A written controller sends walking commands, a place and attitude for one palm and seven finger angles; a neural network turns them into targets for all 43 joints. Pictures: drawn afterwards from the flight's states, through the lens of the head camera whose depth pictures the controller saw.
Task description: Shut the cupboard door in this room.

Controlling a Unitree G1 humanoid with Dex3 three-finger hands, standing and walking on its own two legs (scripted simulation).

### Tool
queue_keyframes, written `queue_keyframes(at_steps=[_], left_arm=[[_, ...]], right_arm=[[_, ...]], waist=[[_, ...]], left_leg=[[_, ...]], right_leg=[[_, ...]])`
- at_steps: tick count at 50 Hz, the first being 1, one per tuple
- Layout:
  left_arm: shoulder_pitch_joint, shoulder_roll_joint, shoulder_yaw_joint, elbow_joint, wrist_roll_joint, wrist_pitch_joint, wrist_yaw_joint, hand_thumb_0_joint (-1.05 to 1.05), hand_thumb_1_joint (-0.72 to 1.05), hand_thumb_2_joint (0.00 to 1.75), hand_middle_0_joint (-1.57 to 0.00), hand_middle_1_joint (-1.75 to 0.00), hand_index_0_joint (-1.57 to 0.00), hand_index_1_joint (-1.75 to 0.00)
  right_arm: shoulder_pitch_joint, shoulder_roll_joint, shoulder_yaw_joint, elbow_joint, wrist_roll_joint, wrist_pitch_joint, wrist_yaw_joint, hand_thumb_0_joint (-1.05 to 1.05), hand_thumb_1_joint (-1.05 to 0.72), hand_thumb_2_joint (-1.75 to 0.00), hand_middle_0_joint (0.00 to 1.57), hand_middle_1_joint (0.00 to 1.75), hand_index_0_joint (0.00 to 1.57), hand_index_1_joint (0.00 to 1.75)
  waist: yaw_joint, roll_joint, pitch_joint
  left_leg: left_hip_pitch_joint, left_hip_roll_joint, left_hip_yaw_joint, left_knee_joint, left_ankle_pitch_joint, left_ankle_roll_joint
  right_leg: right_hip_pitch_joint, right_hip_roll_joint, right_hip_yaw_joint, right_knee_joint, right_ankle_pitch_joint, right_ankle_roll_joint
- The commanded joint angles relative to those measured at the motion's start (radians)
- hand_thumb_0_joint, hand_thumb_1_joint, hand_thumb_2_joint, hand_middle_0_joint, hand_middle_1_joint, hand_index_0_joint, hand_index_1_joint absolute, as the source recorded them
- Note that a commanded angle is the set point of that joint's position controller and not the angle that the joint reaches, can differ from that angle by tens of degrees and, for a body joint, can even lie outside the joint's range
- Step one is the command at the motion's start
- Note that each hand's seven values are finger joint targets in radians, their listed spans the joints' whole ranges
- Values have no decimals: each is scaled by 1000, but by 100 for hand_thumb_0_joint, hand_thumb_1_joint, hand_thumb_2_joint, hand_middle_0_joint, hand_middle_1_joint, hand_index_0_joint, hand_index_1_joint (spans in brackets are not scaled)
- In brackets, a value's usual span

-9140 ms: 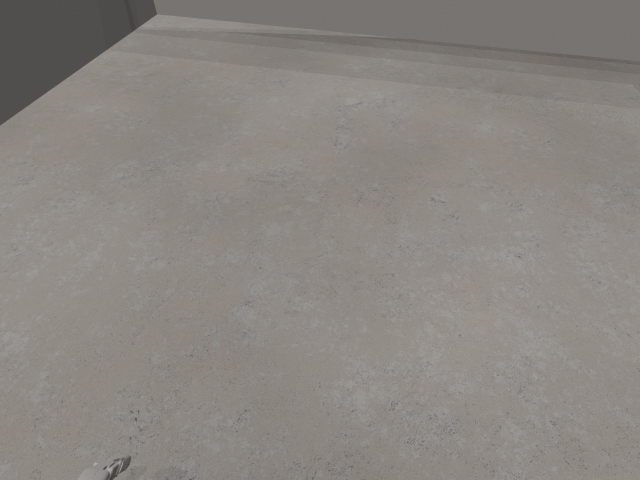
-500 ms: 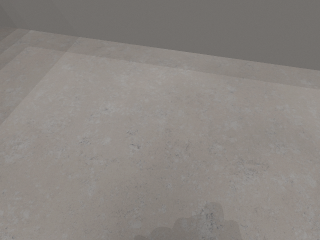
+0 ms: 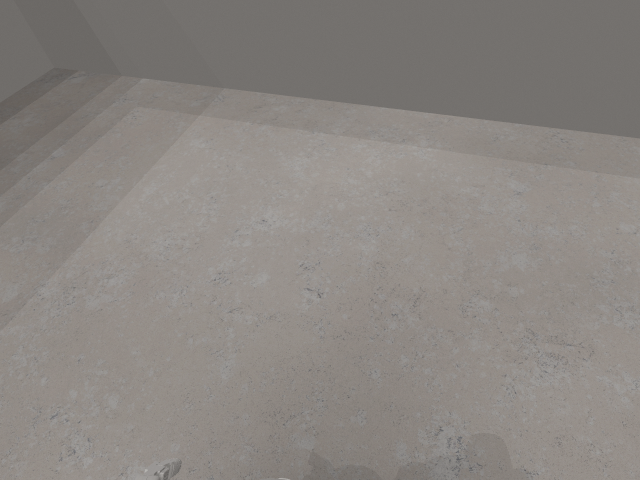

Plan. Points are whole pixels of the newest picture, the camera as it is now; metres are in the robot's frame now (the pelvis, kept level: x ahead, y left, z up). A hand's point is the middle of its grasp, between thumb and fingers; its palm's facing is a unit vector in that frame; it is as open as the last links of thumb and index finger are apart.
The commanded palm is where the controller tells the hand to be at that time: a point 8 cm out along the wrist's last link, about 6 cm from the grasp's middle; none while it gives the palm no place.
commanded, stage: turn or walk to find it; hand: left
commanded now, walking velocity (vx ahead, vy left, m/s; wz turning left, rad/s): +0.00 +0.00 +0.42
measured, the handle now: out of the picture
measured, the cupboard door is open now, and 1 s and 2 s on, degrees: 92 92 92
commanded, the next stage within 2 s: none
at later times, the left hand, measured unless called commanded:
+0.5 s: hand out of the picture -0.07 +0.24 -0.18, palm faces +0.30 -0.93 -0.24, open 7.3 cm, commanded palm none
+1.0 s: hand out of the picture -0.05 +0.21 -0.14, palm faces +0.42 -0.86 -0.29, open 7.3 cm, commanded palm none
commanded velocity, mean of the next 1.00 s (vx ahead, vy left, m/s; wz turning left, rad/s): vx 0.00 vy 0.00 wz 0.42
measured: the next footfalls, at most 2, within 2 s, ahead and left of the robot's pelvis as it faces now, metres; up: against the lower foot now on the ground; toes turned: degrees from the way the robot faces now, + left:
left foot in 0.44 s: -0.03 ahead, +0.14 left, +0.00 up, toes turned +17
right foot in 0.92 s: +0.01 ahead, -0.09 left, +0.00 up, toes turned +20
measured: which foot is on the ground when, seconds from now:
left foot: up 0.00-0.42, down 0.44-0.94, up 0.96-1.00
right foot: down 0.00-0.44, up 0.46-0.90, down 0.92-1.00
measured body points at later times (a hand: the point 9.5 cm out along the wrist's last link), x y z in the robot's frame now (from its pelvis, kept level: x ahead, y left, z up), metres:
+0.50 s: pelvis -0.05 +0.03 +0.00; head -0.03 +0.06 +0.44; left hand -0.09 +0.29 -0.16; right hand +0.10 -0.20 -0.13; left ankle -0.07 +0.13 -0.73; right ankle +0.00 -0.10 -0.71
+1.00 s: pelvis -0.06 -0.01 +0.00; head -0.02 -0.03 +0.45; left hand -0.07 +0.26 -0.12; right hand +0.07 -0.22 -0.16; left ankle -0.09 +0.12 -0.70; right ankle -0.03 -0.10 -0.73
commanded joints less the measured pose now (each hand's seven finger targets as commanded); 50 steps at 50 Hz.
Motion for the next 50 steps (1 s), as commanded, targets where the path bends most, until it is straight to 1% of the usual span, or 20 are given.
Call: queue_keyframes(at_steps=[1,3,5,16,18,20,21,22,23,26,29,37,41,44,45,46,47,48,49,50], left_arm=[[23,209,58,-73,0,-14,18,0,90,90,-20,-30,-20,-30],[-35,161,40,-87,-2,-15,15,0,90,90,-20,-30,-20,-30],[-6,148,34,-81,-2,-23,12,0,90,90,-20,-30,-20,-30],[129,220,60,-8,15,-11,10,0,90,90,-20,-30,-20,-30],[111,223,63,1,15,-9,10,0,90,90,-20,-30,-20,-30],[84,215,63,-3,3,0,8,0,90,90,-20,-30,-20,-30],[89,178,55,-13,-8,9,5,0,90,90,-20,-30,-20,-30],[66,109,38,-52,-11,15,-3,0,90,90,-20,-30,-20,-30],[3,120,29,-67,-1,27,0,0,90,90,-20,-30,-20,-30],[-13,137,44,-31,2,37,-9,0,90,90,-20,-30,-20,-30],[46,127,41,-1,1,28,-16,0,90,90,-20,-30,-20,-30],[-28,114,34,-44,-5,25,-3,0,90,90,-20,-30,-20,-30],[-3,103,29,-48,-10,18,0,0,90,90,-20,-30,-20,-30],[89,113,33,-28,-13,4,3,0,90,90,-20,-30,-20,-30],[123,142,41,-23,-8,-5,6,0,90,90,-20,-30,-20,-30],[140,219,55,-22,6,-14,14,0,90,90,-20,-30,-20,-30],[131,269,63,-41,9,-14,16,0,90,90,-20,-30,-20,-30],[97,254,60,-56,3,-7,19,0,90,90,-20,-30,-20,-30],[30,210,61,-68,0,-14,23,0,90,90,-20,-30,-20,-30],[-8,191,51,-76,-2,-13,19,0,90,90,-20,-30,-20,-30]], right_arm=[[-27,-106,-38,-81,-12,-3,2,0,-90,-90,20,30,20,30],[30,-91,-38,-43,-14,2,11,0,-90,-90,20,30,20,30],[58,-77,-31,-28,-12,4,13,0,-90,-90,20,30,20,30],[-62,-48,-3,-57,2,-15,6,0,-90,-90,20,30,20,30],[-28,-46,-1,-52,6,-24,3,0,-90,-90,20,30,20,30],[51,-67,-3,-31,4,-37,1,0,-90,-90,20,30,20,30],[83,-124,-14,-26,0,-46,0,0,-90,-90,20,30,20,30],[104,-219,-37,-33,-8,-50,-6,0,-90,-90,20,30,20,30],[122,-247,-40,-25,-6,-39,-10,0,-90,-90,20,30,20,30],[-20,-177,-17,-53,-11,-43,-27,0,-90,-90,20,30,20,30],[-46,-165,-11,-66,-6,-54,-28,0,-90,-90,20,30,20,30],[29,-168,-26,-57,-11,-47,-24,0,-90,-90,20,30,20,30],[3,-173,-30,-70,-16,-39,-20,0,-90,-90,20,30,20,30],[-27,-161,-32,-79,-9,-36,-16,0,-90,-90,20,30,20,30],[-28,-136,-31,-84,-2,-37,-13,0,-90,-90,20,30,20,30],[-15,-75,-22,-98,7,-38,-7,0,-90,-90,20,30,20,30],[-46,-74,-22,-125,1,-36,-9,0,-90,-90,20,30,20,30],[-58,-109,-35,-120,-6,-24,-7,0,-90,-90,20,30,20,30],[-26,-105,-37,-91,-12,-10,-4,0,-90,-90,20,30,20,30],[-12,-102,-39,-68,-12,-2,-1,0,-90,-90,20,30,20,30]], waist=[[28,-260,-16],[-13,-195,10],[-7,-206,-11],[81,-260,-69],[59,-258,-95],[10,-192,-131],[-11,-23,-146],[-29,271,-109],[-47,197,-93],[-3,170,-8],[22,79,-54],[-21,70,-74],[-6,83,-94],[43,58,-128],[59,-9,-148],[68,-237,-152],[81,-356,-110],[69,-230,-81],[34,-282,-54],[15,-218,-14]], left_leg=[[-202,44,-30,493,-123,-11],[-192,62,5,559,-25,-26],[-197,60,26,569,25,-44],[-65,87,141,134,-128,-51],[1,84,156,11,-97,-42],[178,81,160,-221,120,-28],[293,170,31,-315,201,6],[341,404,-283,-371,454,112],[254,462,-266,-382,472,174],[135,336,-174,-396,311,160],[198,282,-113,-370,400,153],[249,293,-220,-347,446,190],[180,271,-264,-321,444,186],[80,212,-248,-245,400,138],[-3,159,-205,-185,295,89],[-184,46,-82,-19,60,23],[-250,-29,17,203,-215,-15],[-202,12,-16,364,-209,-11],[-212,36,-44,442,-164,-10],[-208,42,-25,512,-107,-17]], right_leg=[[-7,-361,304,-369,-7,-133],[-24,-280,165,-336,47,-90],[30,-246,94,-319,120,-78],[161,-336,51,-223,342,-148],[159,-340,36,-166,393,-134],[75,-301,-44,-46,324,-58],[-62,-228,-92,103,156,0],[-312,-97,-115,301,-263,74],[-285,-92,-22,419,-315,63],[-292,-92,50,525,-164,62],[-277,-70,45,517,-92,76],[-245,-41,62,357,-148,86],[-113,-7,52,175,-150,69],[82,7,34,-103,33,60],[204,-43,68,-224,106,49],[321,-249,272,-294,79,-18],[233,-434,439,-324,190,-135],[102,-451,373,-327,185,-179],[54,-383,322,-342,118,-161],[20,-335,266,-338,91,-136]])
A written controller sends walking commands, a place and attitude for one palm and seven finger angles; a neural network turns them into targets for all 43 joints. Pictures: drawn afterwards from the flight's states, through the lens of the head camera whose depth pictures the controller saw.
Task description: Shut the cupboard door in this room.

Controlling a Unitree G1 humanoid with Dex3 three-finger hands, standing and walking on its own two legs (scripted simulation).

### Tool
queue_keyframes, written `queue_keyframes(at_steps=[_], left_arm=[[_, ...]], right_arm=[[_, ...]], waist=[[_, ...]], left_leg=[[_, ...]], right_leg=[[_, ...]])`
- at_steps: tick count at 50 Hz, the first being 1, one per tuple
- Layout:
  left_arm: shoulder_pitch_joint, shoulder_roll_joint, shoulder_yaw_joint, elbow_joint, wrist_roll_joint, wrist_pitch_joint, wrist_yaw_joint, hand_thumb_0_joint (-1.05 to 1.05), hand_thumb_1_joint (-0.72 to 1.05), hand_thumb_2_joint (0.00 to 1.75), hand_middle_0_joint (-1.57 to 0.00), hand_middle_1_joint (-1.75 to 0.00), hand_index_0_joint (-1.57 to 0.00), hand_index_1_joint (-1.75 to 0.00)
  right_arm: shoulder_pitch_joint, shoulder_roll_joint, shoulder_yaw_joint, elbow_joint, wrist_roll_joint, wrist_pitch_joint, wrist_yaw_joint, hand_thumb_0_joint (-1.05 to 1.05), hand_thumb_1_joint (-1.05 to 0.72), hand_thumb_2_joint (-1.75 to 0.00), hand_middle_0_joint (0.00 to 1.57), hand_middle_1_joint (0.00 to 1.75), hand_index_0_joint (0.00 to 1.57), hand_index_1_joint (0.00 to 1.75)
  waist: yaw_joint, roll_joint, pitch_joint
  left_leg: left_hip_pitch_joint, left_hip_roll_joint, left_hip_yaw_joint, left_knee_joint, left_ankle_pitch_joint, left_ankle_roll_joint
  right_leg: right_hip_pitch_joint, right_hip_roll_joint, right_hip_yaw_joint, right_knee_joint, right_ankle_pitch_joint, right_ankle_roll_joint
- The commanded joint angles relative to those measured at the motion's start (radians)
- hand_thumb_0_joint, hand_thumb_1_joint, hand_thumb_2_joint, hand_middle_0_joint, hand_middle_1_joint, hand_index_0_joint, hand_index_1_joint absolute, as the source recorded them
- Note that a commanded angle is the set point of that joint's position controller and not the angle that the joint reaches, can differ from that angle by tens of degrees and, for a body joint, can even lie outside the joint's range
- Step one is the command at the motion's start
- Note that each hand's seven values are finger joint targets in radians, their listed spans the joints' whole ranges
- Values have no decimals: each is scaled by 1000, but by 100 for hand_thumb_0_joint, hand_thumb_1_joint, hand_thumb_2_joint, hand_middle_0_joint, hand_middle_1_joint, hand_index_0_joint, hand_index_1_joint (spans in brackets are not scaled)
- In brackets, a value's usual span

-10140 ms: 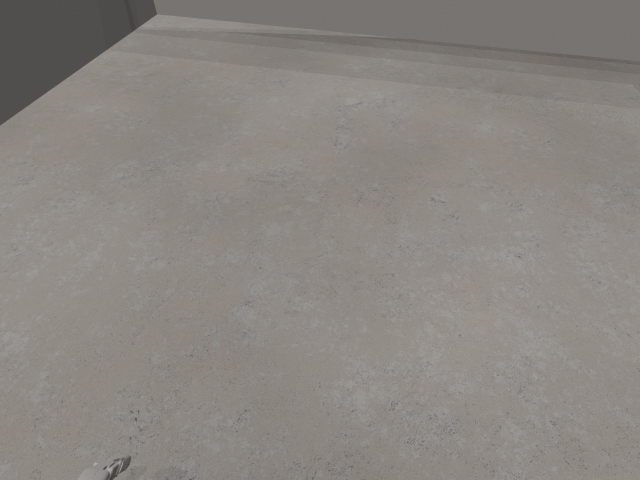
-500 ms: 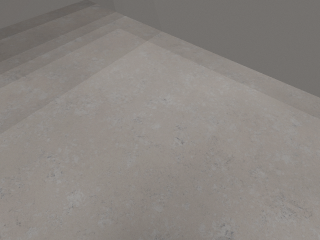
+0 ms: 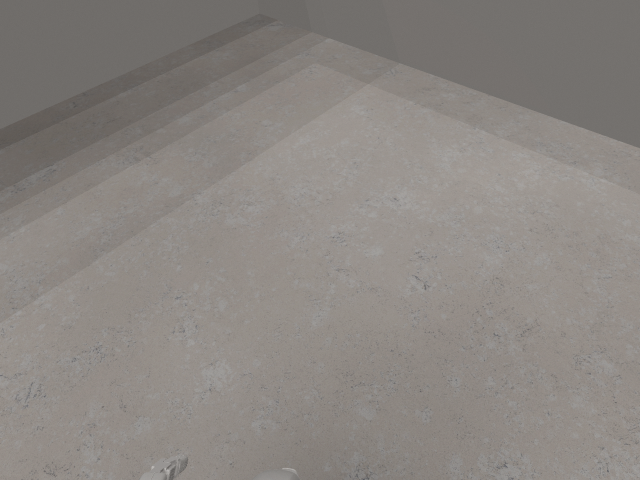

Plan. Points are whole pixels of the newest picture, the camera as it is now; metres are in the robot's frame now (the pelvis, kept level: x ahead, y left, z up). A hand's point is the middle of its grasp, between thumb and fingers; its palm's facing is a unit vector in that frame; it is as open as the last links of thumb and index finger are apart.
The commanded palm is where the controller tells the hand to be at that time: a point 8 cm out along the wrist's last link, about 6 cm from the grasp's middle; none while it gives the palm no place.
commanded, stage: turn or walk to find it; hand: left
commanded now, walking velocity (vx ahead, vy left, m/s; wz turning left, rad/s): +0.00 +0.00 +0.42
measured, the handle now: out of the picture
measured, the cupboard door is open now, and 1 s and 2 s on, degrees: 92 92 92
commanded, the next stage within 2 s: none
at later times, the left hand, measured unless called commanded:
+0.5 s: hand out of the picture -0.06 +0.25 -0.18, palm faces +0.29 -0.93 -0.24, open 7.3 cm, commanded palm none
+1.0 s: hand out of the picture -0.02 +0.21 -0.14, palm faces +0.41 -0.86 -0.29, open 7.3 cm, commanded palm none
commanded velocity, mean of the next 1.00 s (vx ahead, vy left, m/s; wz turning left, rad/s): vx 0.00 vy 0.00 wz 0.42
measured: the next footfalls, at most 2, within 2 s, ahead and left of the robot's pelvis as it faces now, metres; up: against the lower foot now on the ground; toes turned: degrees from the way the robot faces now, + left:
left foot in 0.40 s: -0.01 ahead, +0.15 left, +0.00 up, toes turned +16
right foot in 0.92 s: +0.04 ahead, -0.08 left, +0.00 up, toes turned +20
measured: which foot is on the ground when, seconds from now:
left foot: up 0.00-0.38, down 0.40-0.92, up 0.94-1.00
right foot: down 0.00-0.42, up 0.44-0.90, down 0.92-1.00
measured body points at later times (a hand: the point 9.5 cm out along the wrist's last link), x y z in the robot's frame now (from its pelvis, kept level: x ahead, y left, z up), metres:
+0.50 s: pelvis -0.02 +0.04 +0.00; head +0.00 +0.08 +0.44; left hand -0.07 +0.30 -0.17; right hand +0.14 -0.18 -0.13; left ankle -0.05 +0.13 -0.73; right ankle -0.02 -0.10 -0.69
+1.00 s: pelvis -0.05 -0.01 +0.00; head -0.01 -0.03 +0.45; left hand -0.04 +0.26 -0.12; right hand +0.08 -0.23 -0.17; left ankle -0.07 +0.12 -0.70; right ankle +0.00 -0.09 -0.73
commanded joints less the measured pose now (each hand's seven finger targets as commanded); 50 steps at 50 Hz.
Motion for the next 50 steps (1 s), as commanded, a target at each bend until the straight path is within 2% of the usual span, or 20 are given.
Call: queue_keyframes(at_steps=[1,4,8,15,18,19,20,21,22,23,25,29,38,43,45,46,47,48,49,50], left_arm=[[-21,178,46,-77,-4,-16,13,0,90,90,-20,-30,-20,-30],[20,160,40,-62,-3,-27,11,0,90,90,-20,-30,-20,-30],[86,172,46,-34,3,-26,13,0,90,90,-20,-30,-20,-30],[160,236,66,5,14,-14,8,0,90,90,-20,-30,-20,-30],[118,238,67,14,5,-6,5,0,90,90,-20,-30,-20,-30],[113,221,65,5,-4,1,3,0,90,90,-20,-30,-20,-30],[129,164,58,-21,-11,8,-1,0,90,90,-20,-30,-20,-30],[78,121,34,-50,-6,16,-1,0,90,90,-20,-30,-20,-30],[43,145,37,-51,-3,26,2,0,90,90,-20,-30,-20,-30],[32,134,40,-32,0,34,5,0,90,90,-20,-30,-20,-30],[19,154,48,-15,-1,30,-7,0,90,90,-20,-30,-20,-30],[63,150,46,7,-1,25,-13,0,90,90,-20,-30,-20,-30],[-33,131,38,-54,-6,25,-5,0,90,90,-20,-30,-20,-30],[47,128,37,-44,-14,8,-1,0,90,90,-20,-30,-20,-30],[123,172,49,-27,-9,-6,6,0,90,90,-20,-30,-20,-30],[143,258,67,-29,7,-15,14,0,90,90,-20,-30,-20,-30],[125,290,67,-48,4,-10,14,0,90,90,-20,-30,-20,-30],[68,256,66,-62,0,-6,18,0,90,90,-20,-30,-20,-30],[3,228,67,-78,-2,-8,20,0,90,90,-20,-30,-20,-30],[-33,204,56,-88,-4,-8,15,0,90,90,-20,-30,-20,-30]], right_arm=[[-1,-84,-28,-60,-11,-11,5,0,-90,-90,20,30,20,30],[30,-63,-20,-39,-8,-10,10,0,-90,-90,20,30,20,30],[-36,-68,-15,-51,-6,-8,8,0,-90,-90,20,30,20,30],[-111,-39,15,-74,8,-33,2,0,-90,-90,20,30,20,30],[-41,-56,13,-58,7,-43,1,0,-90,-90,20,30,20,30],[4,-92,5,-50,5,-53,2,0,-90,-90,20,30,20,30],[35,-187,-16,-52,-4,-63,-2,0,-90,-90,20,30,20,30],[81,-250,-31,-40,0,-55,-9,0,-90,-90,20,30,20,30],[82,-240,-27,-32,-3,-50,-14,0,-90,-90,20,30,20,30],[50,-209,-18,-35,-6,-56,-24,0,-90,-90,20,30,20,30],[-29,-168,-4,-60,-6,-56,-29,0,-90,-90,20,30,20,30],[-37,-156,0,-73,1,-68,-26,0,-90,-90,20,30,20,30],[9,-159,-17,-76,-10,-54,-19,0,-90,-90,20,30,20,30],[-15,-160,-25,-83,-9,-48,-16,0,-90,-90,20,30,20,30],[-26,-117,-20,-93,3,-47,-11,0,-90,-90,20,30,20,30],[-14,-48,-9,-110,10,-47,-6,0,-90,-90,20,30,20,30],[-39,-73,-18,-127,1,-40,-9,0,-90,-90,20,30,20,30],[-40,-103,-28,-118,-5,-26,-6,0,-90,-90,20,30,20,30],[-13,-95,-31,-90,-10,-13,-2,0,-90,-90,20,30,20,30],[6,-92,-32,-67,-11,-7,3,0,-90,-90,20,30,20,30]], waist=[[1,-191,-1],[5,-205,-26],[39,-220,-16],[87,-271,-94],[35,-235,-111],[6,-134,-141],[-9,130,-163],[-33,254,-146],[-38,140,-127],[-27,208,-118],[-3,126,-54],[21,56,-87],[-12,90,-63],[25,94,-120],[64,-22,-146],[74,-287,-140],[82,-339,-95],[59,-253,-64],[28,-272,-21],[8,-209,11]], left_leg=[[-148,72,-4,400,22,-27],[-159,81,28,407,87,-53],[-146,108,49,326,55,-68],[-6,99,149,-65,-42,-53],[176,92,175,-303,157,-36],[299,121,137,-417,299,-20],[440,334,-146,-467,548,67],[430,474,-278,-474,831,174],[378,483,-224,-463,779,207],[332,420,-193,-479,721,179],[297,346,-138,-479,663,158],[329,296,-85,-487,660,145],[270,307,-236,-494,490,189],[201,253,-264,-415,546,159],[18,168,-204,-318,331,79],[-169,34,-47,-115,43,5],[-177,3,4,103,-152,-15],[-144,40,-30,243,-118,-12],[-138,60,-37,321,-67,-11],[-128,68,-14,386,-9,-18]], right_leg=[[7,-286,201,-297,166,-89],[89,-250,95,-261,322,-68],[113,-288,94,-261,323,-94],[225,-319,41,-128,619,-121],[131,-297,-20,-36,515,-53],[47,-266,-61,66,404,-4],[-183,-146,-110,254,38,69],[-297,-79,-50,411,-351,98],[-279,-91,18,502,-324,83],[-286,-103,61,522,-269,85],[-306,-92,69,572,-148,91],[-290,-75,65,563,-60,110],[-221,-38,76,323,-133,108],[-20,15,49,22,-23,86],[218,-64,106,-216,122,66],[314,-307,359,-294,88,-15],[160,-453,453,-328,140,-115],[48,-437,387,-345,66,-145],[-27,-379,336,-367,-37,-123],[-61,-327,276,-359,-42,-97]])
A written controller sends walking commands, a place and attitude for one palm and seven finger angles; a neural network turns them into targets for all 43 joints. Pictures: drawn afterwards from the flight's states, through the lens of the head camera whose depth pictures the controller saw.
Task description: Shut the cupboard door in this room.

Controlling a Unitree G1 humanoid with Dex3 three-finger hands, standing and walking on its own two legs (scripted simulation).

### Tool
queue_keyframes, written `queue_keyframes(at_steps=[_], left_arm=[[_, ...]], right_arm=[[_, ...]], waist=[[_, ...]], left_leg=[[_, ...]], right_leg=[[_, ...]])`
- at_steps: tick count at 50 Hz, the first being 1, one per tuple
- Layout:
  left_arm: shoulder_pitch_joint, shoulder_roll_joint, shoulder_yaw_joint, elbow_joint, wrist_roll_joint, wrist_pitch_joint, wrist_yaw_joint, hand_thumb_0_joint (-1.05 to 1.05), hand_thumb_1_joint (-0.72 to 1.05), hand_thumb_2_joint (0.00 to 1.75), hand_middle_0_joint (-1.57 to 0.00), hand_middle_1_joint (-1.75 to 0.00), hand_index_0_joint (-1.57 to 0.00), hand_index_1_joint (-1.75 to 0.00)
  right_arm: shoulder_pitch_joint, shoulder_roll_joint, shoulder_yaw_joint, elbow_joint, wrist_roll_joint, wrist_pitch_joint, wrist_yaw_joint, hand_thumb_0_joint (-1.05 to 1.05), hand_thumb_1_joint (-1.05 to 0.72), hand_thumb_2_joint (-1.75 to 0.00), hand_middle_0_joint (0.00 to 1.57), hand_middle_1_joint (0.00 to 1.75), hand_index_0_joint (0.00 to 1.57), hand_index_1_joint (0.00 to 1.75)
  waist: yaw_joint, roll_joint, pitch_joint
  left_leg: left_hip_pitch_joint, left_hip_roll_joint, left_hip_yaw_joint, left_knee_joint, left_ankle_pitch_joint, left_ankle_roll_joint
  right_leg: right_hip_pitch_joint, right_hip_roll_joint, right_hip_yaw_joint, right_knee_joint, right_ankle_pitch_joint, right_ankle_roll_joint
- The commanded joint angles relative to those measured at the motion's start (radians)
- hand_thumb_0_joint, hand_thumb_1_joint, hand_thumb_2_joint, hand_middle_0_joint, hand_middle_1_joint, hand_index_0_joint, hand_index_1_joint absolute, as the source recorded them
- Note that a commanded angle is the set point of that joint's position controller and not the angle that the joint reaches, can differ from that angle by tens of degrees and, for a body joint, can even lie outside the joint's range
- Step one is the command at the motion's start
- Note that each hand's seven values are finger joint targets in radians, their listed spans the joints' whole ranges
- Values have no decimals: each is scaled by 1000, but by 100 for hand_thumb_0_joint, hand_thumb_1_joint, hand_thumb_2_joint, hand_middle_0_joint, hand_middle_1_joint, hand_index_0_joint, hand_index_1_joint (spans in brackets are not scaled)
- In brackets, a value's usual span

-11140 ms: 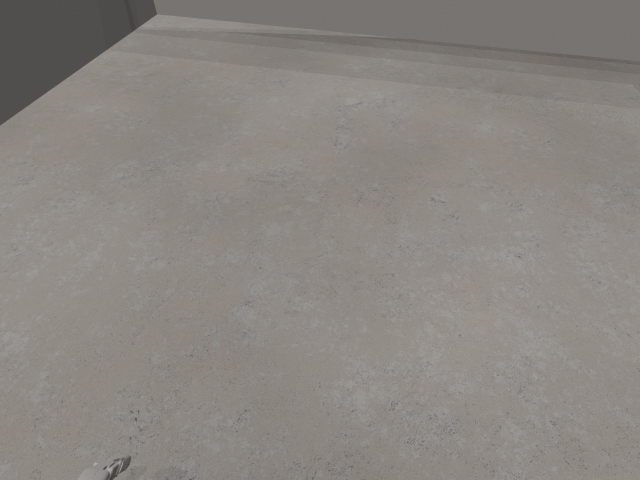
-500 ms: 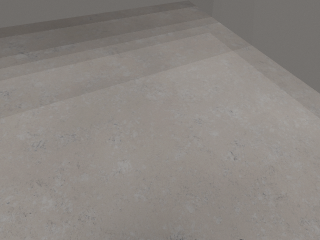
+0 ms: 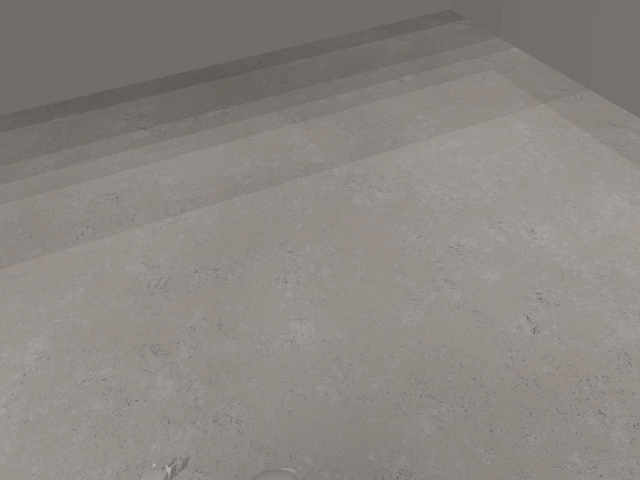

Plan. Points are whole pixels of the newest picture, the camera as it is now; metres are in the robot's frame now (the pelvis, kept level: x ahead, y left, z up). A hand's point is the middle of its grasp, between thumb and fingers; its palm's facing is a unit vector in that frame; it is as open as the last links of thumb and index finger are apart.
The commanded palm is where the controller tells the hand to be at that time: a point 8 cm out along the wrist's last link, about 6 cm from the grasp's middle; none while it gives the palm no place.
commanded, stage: turn or walk to find it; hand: left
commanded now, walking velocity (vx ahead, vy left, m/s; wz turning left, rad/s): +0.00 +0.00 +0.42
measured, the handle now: out of the picture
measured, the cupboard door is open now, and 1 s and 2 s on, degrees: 92 92 92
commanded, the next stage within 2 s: none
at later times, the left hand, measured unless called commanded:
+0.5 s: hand out of the picture -0.08 +0.24 -0.19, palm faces +0.30 -0.92 -0.24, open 7.4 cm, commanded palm none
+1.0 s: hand out of the picture -0.04 +0.21 -0.14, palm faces +0.43 -0.85 -0.29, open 7.3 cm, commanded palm none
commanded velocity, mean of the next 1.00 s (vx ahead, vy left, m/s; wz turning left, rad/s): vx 0.00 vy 0.00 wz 0.42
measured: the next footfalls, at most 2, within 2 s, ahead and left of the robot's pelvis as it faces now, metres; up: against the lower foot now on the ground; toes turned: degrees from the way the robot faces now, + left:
left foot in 0.42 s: -0.04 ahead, +0.15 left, +0.00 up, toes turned +17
right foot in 0.90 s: +0.03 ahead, -0.08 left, +0.00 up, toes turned +20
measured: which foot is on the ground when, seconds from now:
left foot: up 0.00-0.40, down 0.42-0.90, up 0.92-1.00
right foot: down 0.00-0.42, up 0.44-0.88, down 0.90-1.00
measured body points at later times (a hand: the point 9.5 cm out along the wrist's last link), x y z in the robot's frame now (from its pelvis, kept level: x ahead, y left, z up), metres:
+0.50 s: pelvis -0.04 +0.04 -0.01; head -0.02 +0.07 +0.44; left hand -0.10 +0.29 -0.17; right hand +0.11 -0.19 -0.13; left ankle -0.08 +0.13 -0.73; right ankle -0.01 -0.09 -0.70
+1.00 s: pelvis -0.05 -0.01 +0.00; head -0.02 -0.03 +0.45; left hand -0.06 +0.26 -0.12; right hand +0.08 -0.23 -0.17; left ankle -0.11 +0.12 -0.68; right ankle -0.01 -0.09 -0.73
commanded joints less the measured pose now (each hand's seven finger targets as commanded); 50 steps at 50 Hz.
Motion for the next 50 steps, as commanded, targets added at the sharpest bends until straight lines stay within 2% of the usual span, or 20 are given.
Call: queue_keyframes(at_steps=[1,4,10,15,17,19,20,21,22,23,25,29,38,43,44,45,46,47,48,50], left_arm=[[-50,179,48,-83,-3,-16,12,0,90,90,-20,-30,-20,-30],[-6,163,44,-67,-2,-26,11,0,90,90,-20,-30,-20,-30],[107,188,54,-24,7,-23,11,0,90,90,-20,-30,-20,-30],[157,231,68,9,17,-18,9,0,90,90,-20,-30,-20,-30],[148,243,72,20,15,-14,7,0,90,90,-20,-30,-20,-30],[110,235,72,17,5,-6,5,0,90,90,-20,-30,-20,-30],[112,201,66,7,-5,3,3,0,90,90,-20,-30,-20,-30],[104,131,49,-27,-10,9,-4,0,90,90,-20,-30,-20,-30],[42,130,37,-43,0,22,-1,0,90,90,-20,-30,-20,-30],[19,142,42,-41,1,28,-3,0,90,90,-20,-30,-20,-30],[10,151,51,-13,1,30,-9,0,90,90,-20,-30,-20,-30],[62,149,46,16,-1,21,-16,0,90,90,-20,-30,-20,-30],[-23,130,36,-39,-8,18,-4,0,90,90,-20,-30,-20,-30],[87,139,41,-19,-14,-2,0,0,90,90,-20,-30,-20,-30],[128,170,47,-11,-9,-12,3,0,90,90,-20,-30,-20,-30],[150,255,66,-11,8,-21,13,0,90,90,-20,-30,-20,-30],[149,295,70,-25,7,-19,13,0,90,90,-20,-30,-20,-30],[102,259,64,-41,0,-16,15,0,90,90,-20,-30,-20,-30],[30,227,68,-55,-2,-16,20,0,90,90,-20,-30,-20,-30],[-26,182,48,-72,-3,-19,12,0,90,90,-20,-30,-20,-30]], right_arm=[[14,-82,-26,-55,-13,-10,7,0,-90,-90,20,30,20,30],[47,-62,-20,-37,-9,-9,11,0,-90,-90,20,30,20,30],[-49,-63,-9,-56,-6,-11,8,0,-90,-90,20,30,20,30],[-104,-39,13,-73,7,-33,4,0,-90,-90,20,30,20,30],[-76,-39,15,-69,11,-39,-1,0,-90,-90,20,30,20,30],[1,-54,13,-48,8,-50,-2,0,-90,-90,20,30,20,30],[31,-105,4,-43,7,-61,0,0,-90,-90,20,30,20,30],[48,-202,-20,-49,-3,-66,-6,0,-90,-90,20,30,20,30],[72,-247,-27,-42,-3,-54,-12,0,-90,-90,20,30,20,30],[43,-223,-17,-43,-5,-54,-15,0,-90,-90,20,30,20,30],[-54,-170,-4,-63,-7,-58,-29,0,-90,-90,20,30,20,30],[-69,-157,4,-75,0,-70,-30,0,-90,-90,20,30,20,30],[-16,-162,-12,-75,-9,-58,-23,0,-90,-90,20,30,20,30],[-61,-153,-18,-91,-4,-52,-18,0,-90,-90,20,30,20,30],[-58,-127,-15,-95,3,-53,-14,0,-90,-90,20,30,20,30],[-43,-58,-5,-111,11,-54,-9,0,-90,-90,20,30,20,30],[-83,-74,-11,-133,4,-48,-12,0,-90,-90,20,30,20,30],[-68,-103,-20,-113,-4,-33,-9,0,-90,-90,20,30,20,30],[-38,-98,-24,-94,-7,-21,-5,0,-90,-90,20,30,20,30],[-8,-86,-23,-57,-10,-14,6,0,-90,-90,20,30,20,30]], waist=[[-2,-187,16],[5,-205,-14],[65,-222,-23],[97,-257,-92],[79,-263,-114],[27,-204,-134],[3,-63,-149],[-10,245,-120],[-33,211,-110],[-20,146,-82],[9,172,-19],[32,62,-64],[-1,85,-65],[58,65,-111],[77,-23,-140],[83,-270,-150],[100,-349,-99],[74,-235,-74],[42,-269,-50],[11,-189,1]], left_leg=[[-120,78,5,390,49,-26],[-134,88,32,395,112,-50],[-115,120,66,231,37,-68],[-12,111,132,-62,-62,-54],[67,98,160,-160,-22,-44],[232,99,168,-379,181,-31],[361,169,74,-485,284,-7],[441,414,-253,-533,539,91],[364,490,-274,-537,643,175],[288,460,-213,-546,543,185],[251,367,-162,-540,526,165],[324,303,-95,-509,653,155],[299,309,-225,-486,615,189],[144,238,-241,-391,539,134],[55,180,-199,-327,395,83],[-130,52,-49,-135,89,10],[-161,8,11,77,-165,-14],[-126,43,-36,228,-118,-9],[-135,64,-40,295,-76,-9],[-127,84,-1,381,30,-26]], right_leg=[[-50,-279,192,-329,-4,-72],[31,-245,96,-300,108,-54],[111,-298,100,-283,151,-91],[202,-330,72,-184,413,-125],[178,-332,52,-141,454,-112],[83,-300,-20,-42,358,-40],[-43,-243,-70,99,219,15],[-314,-106,-107,298,-213,94],[-313,-83,-21,426,-339,93],[-283,-96,25,480,-288,84],[-317,-91,57,541,-181,93],[-300,-65,55,541,-96,112],[-208,-26,66,295,-165,111],[83,7,43,-82,45,92],[211,-54,88,-204,125,82],[329,-290,322,-265,144,7],[196,-447,449,-295,234,-105],[79,-422,384,-318,119,-138],[36,-381,336,-338,32,-123],[0,-284,201,-305,76,-78]])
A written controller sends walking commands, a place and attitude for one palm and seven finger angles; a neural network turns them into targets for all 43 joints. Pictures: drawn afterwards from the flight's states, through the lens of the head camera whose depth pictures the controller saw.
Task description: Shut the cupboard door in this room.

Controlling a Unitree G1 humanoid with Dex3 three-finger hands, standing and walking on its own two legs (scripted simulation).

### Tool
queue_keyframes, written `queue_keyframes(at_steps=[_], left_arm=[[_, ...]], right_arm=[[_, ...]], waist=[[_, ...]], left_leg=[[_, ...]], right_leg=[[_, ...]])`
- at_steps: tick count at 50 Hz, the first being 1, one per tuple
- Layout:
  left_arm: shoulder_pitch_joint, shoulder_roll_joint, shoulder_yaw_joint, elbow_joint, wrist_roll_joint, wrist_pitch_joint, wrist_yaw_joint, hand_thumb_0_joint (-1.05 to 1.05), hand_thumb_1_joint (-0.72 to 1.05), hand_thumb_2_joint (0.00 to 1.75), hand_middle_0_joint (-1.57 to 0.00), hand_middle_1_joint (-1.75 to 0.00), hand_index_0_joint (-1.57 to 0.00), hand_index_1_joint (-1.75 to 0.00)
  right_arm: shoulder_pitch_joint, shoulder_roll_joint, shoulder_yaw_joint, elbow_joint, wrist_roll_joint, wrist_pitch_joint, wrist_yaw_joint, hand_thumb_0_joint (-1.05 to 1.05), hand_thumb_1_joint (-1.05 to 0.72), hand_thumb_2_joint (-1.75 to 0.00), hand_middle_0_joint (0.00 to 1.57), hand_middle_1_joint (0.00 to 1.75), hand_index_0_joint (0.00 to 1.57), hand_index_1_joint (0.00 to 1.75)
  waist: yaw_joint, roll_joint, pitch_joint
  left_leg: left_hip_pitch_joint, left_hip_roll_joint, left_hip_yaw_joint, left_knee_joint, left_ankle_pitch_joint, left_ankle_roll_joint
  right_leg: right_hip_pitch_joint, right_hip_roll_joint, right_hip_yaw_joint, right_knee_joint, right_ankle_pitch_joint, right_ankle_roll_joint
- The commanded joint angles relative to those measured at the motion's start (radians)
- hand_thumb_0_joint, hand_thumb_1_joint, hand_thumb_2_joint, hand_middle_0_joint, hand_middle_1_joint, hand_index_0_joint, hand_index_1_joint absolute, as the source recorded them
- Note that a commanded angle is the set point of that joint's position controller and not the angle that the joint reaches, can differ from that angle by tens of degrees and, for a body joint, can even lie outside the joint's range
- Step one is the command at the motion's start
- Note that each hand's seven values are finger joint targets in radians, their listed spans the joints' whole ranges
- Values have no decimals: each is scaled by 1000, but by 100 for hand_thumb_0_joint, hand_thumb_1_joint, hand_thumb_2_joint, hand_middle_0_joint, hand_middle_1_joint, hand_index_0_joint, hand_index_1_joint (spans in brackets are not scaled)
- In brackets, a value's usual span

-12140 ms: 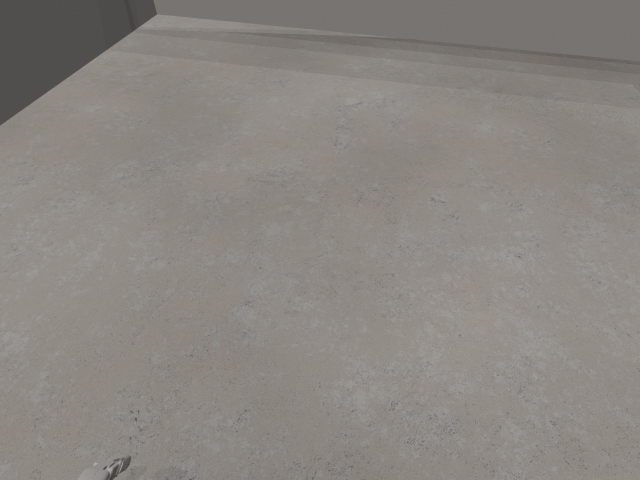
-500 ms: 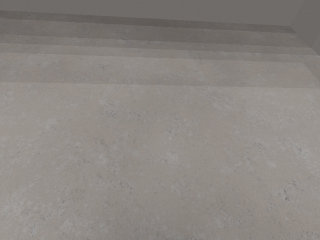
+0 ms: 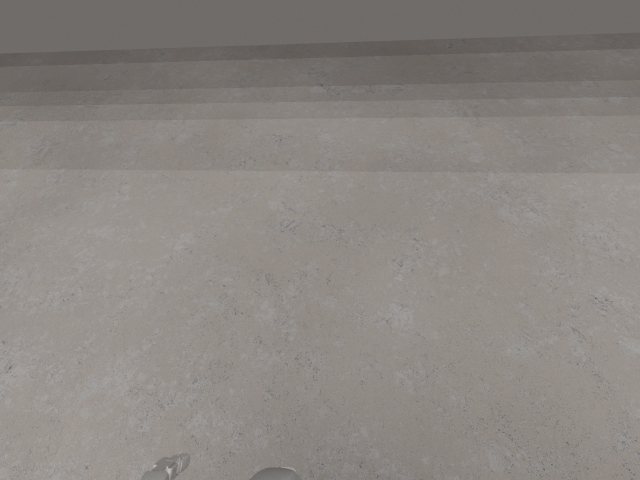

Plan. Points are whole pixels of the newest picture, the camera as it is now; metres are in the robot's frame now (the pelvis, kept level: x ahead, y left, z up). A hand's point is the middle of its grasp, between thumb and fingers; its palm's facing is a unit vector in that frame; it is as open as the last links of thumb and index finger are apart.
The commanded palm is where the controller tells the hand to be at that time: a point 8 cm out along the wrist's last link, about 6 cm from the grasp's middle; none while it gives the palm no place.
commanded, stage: turn or walk to find it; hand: left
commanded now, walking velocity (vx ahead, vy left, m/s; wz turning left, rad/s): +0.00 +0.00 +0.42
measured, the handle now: out of the picture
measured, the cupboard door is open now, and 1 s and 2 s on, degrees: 92 92 92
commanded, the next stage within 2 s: none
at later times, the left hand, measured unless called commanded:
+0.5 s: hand out of the picture -0.06 +0.26 -0.19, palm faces +0.28 -0.93 -0.24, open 7.4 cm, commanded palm none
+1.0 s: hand out of the picture -0.01 +0.22 -0.14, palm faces +0.39 -0.87 -0.29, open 7.3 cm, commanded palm none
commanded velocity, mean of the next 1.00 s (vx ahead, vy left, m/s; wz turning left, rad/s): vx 0.00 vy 0.00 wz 0.42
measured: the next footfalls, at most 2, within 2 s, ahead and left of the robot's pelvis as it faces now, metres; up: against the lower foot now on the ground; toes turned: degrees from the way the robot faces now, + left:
left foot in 0.40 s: -0.02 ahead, +0.15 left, +0.00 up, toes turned +15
right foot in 0.92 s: +0.04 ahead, -0.08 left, +0.00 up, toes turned +18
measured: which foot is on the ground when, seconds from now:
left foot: up 0.00-0.38, down 0.40-0.92, up 0.94-1.00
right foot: down 0.00-0.40, up 0.42-0.90, down 0.92-1.00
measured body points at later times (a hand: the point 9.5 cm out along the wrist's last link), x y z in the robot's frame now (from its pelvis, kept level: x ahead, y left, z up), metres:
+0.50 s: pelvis -0.03 +0.04 +0.00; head -0.01 +0.08 +0.44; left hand -0.07 +0.31 -0.17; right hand +0.13 -0.18 -0.13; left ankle -0.06 +0.14 -0.74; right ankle -0.01 -0.09 -0.69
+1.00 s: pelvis -0.04 -0.01 +0.00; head +0.00 -0.03 +0.45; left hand -0.03 +0.26 -0.12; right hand +0.07 -0.23 -0.17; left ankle -0.08 +0.12 -0.69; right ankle +0.00 -0.09 -0.74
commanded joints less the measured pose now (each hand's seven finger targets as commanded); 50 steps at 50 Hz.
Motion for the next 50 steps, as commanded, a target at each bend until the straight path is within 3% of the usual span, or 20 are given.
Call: queue_keyframes(at_steps=[1,7,14,16,18,19,20,21,23,24,28,36,40,43,44,45,46,47,49,50], left_arm=[[-27,171,43,-73,-2,-18,9,0,90,90,-20,-30,-20,-30],[89,185,48,-34,5,-22,10,0,90,90,-20,-30,-20,-30],[146,240,66,5,17,-12,7,0,90,90,-20,-30,-20,-30],[137,246,71,14,16,-8,6,0,90,90,-20,-30,-20,-30],[100,236,70,14,2,0,5,0,90,90,-20,-30,-20,-30],[115,195,63,-1,-7,8,2,0,90,90,-20,-30,-20,-30],[95,129,43,-39,-9,15,-4,0,90,90,-20,-30,-20,-30],[42,145,38,-47,0,27,0,0,90,90,-20,-30,-20,-30],[15,150,48,-22,2,38,-3,0,90,90,-20,-30,-20,-30],[12,161,51,-12,2,37,-10,0,90,90,-20,-30,-20,-30],[61,154,47,13,1,28,-15,0,90,90,-20,-30,-20,-30],[-34,136,39,-43,-5,25,-5,0,90,90,-20,-30,-20,-30],[-14,127,35,-47,-11,19,-2,0,90,90,-20,-30,-20,-30],[57,139,39,-33,-13,6,0,0,90,90,-20,-30,-20,-30],[91,154,44,-23,-11,-1,3,0,90,90,-20,-30,-20,-30],[116,217,56,-22,1,-11,9,0,90,90,-20,-30,-20,-30],[129,290,71,-28,11,-13,13,0,90,90,-20,-30,-20,-30],[117,284,65,-43,2,-7,14,0,90,90,-20,-30,-20,-30],[-8,223,62,-69,-2,-6,17,0,90,90,-20,-30,-20,-30],[-37,196,50,-76,-3,-8,13,0,90,90,-20,-30,-20,-30]], right_arm=[[26,-67,-19,-51,-9,-15,8,0,-90,-90,20,30,20,30],[-27,-60,-10,-58,-5,-15,8,0,-90,-90,20,30,20,30],[-107,-34,14,-81,9,-34,4,0,-90,-90,20,30,20,30],[-77,-36,17,-74,12,-44,0,0,-90,-90,20,30,20,30],[-3,-58,13,-56,10,-56,1,0,-90,-90,20,30,20,30],[31,-125,-1,-52,4,-67,-1,0,-90,-90,20,30,20,30],[56,-221,-23,-55,-1,-68,-7,0,-90,-90,20,30,20,30],[80,-243,-25,-43,-2,-56,-11,0,-90,-90,20,30,20,30],[-17,-179,-11,-61,-6,-58,-25,0,-90,-90,20,30,20,30],[-62,-163,-2,-74,-6,-58,-27,0,-90,-90,20,30,20,30],[-57,-150,5,-80,1,-73,-29,0,-90,-90,20,30,20,30],[14,-153,-11,-74,-7,-66,-25,0,-90,-90,20,30,20,30],[-13,-154,-15,-86,-10,-58,-23,0,-90,-90,20,30,20,30],[-34,-147,-19,-89,-5,-55,-19,0,-90,-90,20,30,20,30],[-38,-128,-18,-92,1,-56,-17,0,-90,-90,20,30,20,30],[-21,-76,-10,-99,10,-57,-11,0,-90,-90,20,30,20,30],[-37,-35,-2,-128,8,-57,-10,0,-90,-90,20,30,20,30],[-55,-85,-17,-126,0,-44,-12,0,-90,-90,20,30,20,30],[-17,-85,-25,-83,-7,-19,-4,0,-90,-90,20,30,20,30],[6,-78,-24,-63,-9,-16,3,0,-90,-90,20,30,20,30]], waist=[[-2,-199,-7],[46,-229,-41],[84,-254,-84],[67,-266,-115],[17,-182,-141],[-4,6,-166],[-21,266,-131],[-40,183,-126],[-9,196,-59],[3,150,-14],[26,58,-68],[-13,73,-87],[2,96,-100],[41,70,-120],[59,32,-140],[68,-140,-158],[84,-362,-121],[84,-273,-100],[27,-226,-22],[6,-187,-2]], left_leg=[[-120,75,8,295,82,-31],[-118,99,47,181,68,-62],[8,100,131,-139,-33,-49],[81,89,155,-272,15,-39],[267,97,149,-514,245,-25],[402,210,1,-594,389,17],[458,441,-287,-618,713,125],[378,489,-257,-607,736,197],[278,389,-195,-639,527,179],[237,356,-168,-643,499,168],[329,298,-102,-614,651,158],[358,307,-220,-589,666,195],[282,288,-254,-561,663,189],[188,233,-252,-503,606,146],[112,195,-232,-460,500,108],[-45,113,-149,-342,277,49],[-177,-15,14,-117,-94,-11],[-134,22,-15,68,-141,-7],[-121,59,-29,239,-32,-11],[-117,70,-8,276,25,-19]], right_leg=[[10,-251,161,-290,132,-60],[122,-270,114,-260,259,-82],[179,-316,77,-172,462,-116],[177,-316,61,-117,500,-99],[80,-278,-13,3,393,-22],[-70,-198,-70,162,194,41],[-321,-73,-77,352,-306,111],[-289,-74,14,462,-347,97],[-305,-87,66,533,-229,97],[-303,-81,73,553,-175,99],[-301,-59,75,550,-85,117],[-271,-28,92,384,-146,124],[-139,2,79,206,-147,109],[35,26,58,-34,22,98],[149,-5,75,-163,115,93],[295,-163,219,-242,111,50],[284,-395,447,-280,201,-63],[125,-443,428,-297,198,-134],[-1,-342,320,-331,17,-106],[-14,-291,243,-311,46,-81]])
